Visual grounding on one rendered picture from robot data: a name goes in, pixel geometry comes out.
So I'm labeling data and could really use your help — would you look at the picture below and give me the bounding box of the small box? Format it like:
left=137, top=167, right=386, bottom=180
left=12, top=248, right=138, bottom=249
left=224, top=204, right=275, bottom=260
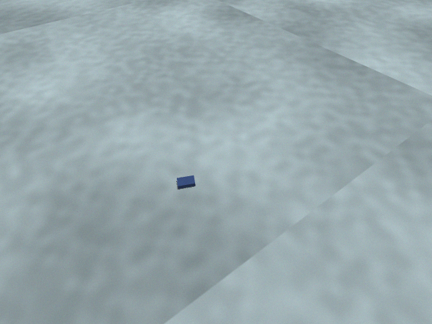
left=177, top=175, right=196, bottom=189

